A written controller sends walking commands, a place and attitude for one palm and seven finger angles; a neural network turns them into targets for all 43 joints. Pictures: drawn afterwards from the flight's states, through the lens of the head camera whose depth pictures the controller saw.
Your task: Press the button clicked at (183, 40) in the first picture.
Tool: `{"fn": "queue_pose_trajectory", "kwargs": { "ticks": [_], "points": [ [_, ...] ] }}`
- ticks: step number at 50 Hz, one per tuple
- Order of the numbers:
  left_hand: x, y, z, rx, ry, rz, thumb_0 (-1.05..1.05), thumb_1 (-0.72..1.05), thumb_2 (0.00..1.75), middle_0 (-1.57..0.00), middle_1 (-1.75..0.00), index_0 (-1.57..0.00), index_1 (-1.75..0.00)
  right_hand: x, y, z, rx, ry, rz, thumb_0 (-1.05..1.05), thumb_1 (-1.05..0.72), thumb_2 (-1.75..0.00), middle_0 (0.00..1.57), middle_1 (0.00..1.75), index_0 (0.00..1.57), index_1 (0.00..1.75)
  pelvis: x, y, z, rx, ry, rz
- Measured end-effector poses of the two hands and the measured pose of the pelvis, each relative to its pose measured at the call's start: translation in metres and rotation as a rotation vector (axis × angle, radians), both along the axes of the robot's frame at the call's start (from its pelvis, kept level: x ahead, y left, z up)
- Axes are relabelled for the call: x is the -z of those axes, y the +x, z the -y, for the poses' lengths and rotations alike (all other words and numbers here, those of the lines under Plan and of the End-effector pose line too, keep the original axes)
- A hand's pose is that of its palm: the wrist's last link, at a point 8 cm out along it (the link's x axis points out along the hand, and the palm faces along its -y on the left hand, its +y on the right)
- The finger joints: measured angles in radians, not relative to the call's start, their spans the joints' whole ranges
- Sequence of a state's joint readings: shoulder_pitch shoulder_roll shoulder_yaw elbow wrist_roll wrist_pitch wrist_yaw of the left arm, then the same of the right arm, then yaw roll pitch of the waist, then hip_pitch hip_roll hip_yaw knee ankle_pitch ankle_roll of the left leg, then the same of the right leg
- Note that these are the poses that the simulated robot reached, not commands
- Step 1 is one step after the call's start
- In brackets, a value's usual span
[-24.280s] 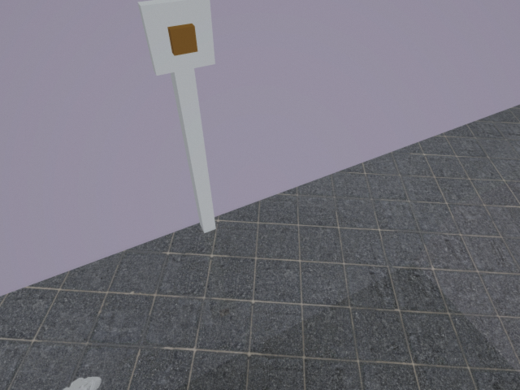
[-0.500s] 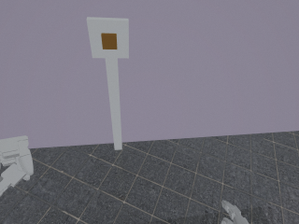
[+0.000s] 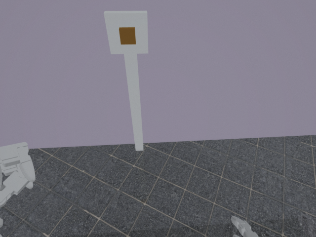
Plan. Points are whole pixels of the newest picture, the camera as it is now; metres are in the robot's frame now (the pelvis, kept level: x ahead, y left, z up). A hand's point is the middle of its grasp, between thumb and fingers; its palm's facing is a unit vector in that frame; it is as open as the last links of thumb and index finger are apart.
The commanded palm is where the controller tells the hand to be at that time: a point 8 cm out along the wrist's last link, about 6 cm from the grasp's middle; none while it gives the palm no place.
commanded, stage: stop stepping back and stand still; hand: left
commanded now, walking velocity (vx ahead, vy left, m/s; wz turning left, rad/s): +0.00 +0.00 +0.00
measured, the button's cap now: (127, 35) +0.84 +0.19 +0.14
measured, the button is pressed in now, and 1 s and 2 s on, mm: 0 0 0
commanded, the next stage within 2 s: let the arm hang, fingers relaxed in 0.34 s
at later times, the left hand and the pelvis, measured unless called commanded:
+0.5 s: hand (50, 172) +0.22 +0.25 +0.11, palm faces +0.24 -0.83 -0.49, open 3.1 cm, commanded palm none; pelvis +0.02 +0.01 +0.00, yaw +1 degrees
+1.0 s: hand out of the picture -0.05 +0.22 -0.16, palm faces +0.06 -0.97 -0.25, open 5.3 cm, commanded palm none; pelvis +0.00 +0.02 +0.01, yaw +2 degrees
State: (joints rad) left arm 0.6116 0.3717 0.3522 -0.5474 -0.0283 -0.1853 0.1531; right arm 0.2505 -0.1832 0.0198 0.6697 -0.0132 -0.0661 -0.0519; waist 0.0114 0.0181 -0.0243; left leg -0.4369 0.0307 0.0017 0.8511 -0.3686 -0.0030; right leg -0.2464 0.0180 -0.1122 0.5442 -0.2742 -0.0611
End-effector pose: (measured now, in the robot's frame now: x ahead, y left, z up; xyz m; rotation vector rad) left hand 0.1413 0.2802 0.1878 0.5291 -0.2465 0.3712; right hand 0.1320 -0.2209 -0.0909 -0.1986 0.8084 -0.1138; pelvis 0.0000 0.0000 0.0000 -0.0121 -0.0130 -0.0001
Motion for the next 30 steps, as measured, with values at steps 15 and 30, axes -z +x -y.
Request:
{"fn": "queue_pose_trajectory", "kwargs": {
  "ticks": [15,30],
  "points": [
    [-0.002,0.035,-0.003,0.036,0.01,0.003,0.02,0.89,0.89,-1.31,-1.5,-1.31,-1.5,-0.031,0.055,0.011,0.017,-0.051,0.13,0.02,-0.91,-0.9,0.2,0.3,0.2,0.3,-0.005,0.024,-0.004,-0.001,0.006,-0.011],
    [0.208,0.028,-0.021,-0.078,-0.271,-0.852,0.01,0.9,0.89,-1.22,-1.42,-1.23,-1.43,0.02,0.034,0.011,-0.056,-0.001,-0.085,0.01,-0.91,-0.9,0.2,0.3,0.2,0.3,0.005,0.012,-0.018,-0.028,0.008,-0.026]
  ]
}}
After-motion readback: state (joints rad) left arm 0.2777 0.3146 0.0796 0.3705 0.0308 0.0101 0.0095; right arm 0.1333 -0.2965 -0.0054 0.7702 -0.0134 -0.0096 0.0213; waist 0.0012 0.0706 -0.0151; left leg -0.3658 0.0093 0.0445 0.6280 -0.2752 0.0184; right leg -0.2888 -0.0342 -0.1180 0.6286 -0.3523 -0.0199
